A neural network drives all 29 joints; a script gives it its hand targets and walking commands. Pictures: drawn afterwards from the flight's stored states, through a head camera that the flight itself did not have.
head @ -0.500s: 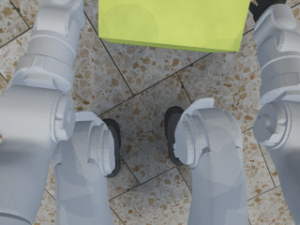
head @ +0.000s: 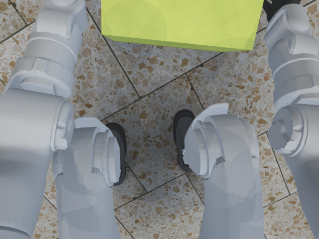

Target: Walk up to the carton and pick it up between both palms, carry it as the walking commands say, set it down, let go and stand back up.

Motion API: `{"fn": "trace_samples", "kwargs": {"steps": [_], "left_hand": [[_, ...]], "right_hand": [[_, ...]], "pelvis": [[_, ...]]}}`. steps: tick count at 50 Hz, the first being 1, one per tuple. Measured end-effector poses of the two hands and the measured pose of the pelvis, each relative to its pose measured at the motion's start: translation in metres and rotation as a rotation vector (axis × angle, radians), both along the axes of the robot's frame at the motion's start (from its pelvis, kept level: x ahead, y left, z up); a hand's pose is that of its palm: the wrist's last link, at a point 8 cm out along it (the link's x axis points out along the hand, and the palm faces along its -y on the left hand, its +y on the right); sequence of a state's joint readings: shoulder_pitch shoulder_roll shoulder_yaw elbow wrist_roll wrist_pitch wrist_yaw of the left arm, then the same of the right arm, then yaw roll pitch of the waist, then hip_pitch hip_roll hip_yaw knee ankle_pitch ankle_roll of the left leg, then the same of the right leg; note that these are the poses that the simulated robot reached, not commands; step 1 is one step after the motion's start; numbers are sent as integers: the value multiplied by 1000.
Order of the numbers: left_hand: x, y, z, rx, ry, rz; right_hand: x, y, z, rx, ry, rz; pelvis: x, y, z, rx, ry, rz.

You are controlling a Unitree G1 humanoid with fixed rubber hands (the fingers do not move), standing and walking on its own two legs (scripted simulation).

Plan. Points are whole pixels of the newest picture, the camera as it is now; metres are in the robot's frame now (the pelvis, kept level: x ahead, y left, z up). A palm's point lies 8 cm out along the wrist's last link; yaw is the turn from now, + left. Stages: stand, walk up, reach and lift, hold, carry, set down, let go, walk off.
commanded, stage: set down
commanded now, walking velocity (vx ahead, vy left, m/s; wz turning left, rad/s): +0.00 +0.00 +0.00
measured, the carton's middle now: out of the picture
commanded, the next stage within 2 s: let go in 1.86 s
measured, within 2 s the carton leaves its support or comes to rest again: neither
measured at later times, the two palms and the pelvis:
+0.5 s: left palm out of the picture +0.57 +0.13 -0.18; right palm (300, 10) +0.48 -0.30 -0.18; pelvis -0.01 +0.00 +0.00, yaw -1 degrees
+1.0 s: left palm out of the picture +0.58 +0.12 -0.04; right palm out of the picture +0.48 -0.32 -0.04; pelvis -0.02 +0.00 +0.08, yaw -1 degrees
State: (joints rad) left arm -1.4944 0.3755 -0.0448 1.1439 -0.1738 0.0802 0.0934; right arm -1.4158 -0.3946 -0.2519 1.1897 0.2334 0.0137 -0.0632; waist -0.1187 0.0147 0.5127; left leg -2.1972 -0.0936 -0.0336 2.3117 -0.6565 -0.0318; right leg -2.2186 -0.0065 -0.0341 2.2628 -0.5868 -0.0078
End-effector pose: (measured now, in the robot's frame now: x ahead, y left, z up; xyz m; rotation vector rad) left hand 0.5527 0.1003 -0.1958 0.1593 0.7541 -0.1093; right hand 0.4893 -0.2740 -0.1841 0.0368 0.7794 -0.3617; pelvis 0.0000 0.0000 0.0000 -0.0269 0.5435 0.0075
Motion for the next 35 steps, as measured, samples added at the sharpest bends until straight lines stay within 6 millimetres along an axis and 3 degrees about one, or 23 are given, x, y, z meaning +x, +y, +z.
{"fn": "trace_samples", "kwargs": {"steps": [8,21,28,35], "left_hand": [[-1,15,1,25,0,22],[10,32,9,27,-18,49],[15,25,25,20,-74,36],[21,21,64,38,-105,37]], "right_hand": [[-9,-2,-5,4,17,-13],[-14,-24,0,-20,-3,-36],[-6,-32,21,-33,-74,-34],[-5,-41,59,-36,-120,-36]], "pelvis": [[-3,1,-1,-2,-6,-2],[-5,4,-4,-4,-5,-12],[-7,3,4,1,1,-19],[-9,3,25,18,-11,-29]]}}
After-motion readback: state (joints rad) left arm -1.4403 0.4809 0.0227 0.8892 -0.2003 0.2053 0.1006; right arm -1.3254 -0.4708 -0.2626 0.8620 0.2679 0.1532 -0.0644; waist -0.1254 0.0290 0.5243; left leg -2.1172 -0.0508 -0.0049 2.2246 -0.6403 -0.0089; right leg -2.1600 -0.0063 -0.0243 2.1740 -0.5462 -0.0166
